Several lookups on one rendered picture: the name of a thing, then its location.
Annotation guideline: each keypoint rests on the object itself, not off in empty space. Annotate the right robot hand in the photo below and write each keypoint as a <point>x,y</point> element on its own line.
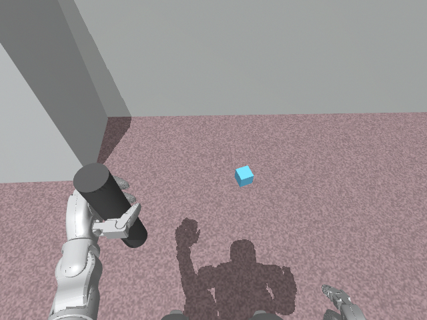
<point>348,310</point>

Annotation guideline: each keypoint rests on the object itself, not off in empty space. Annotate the left robot hand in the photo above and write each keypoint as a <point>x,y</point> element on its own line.
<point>82,221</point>

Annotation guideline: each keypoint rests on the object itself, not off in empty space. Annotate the left robot arm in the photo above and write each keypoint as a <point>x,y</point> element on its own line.
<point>77,273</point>

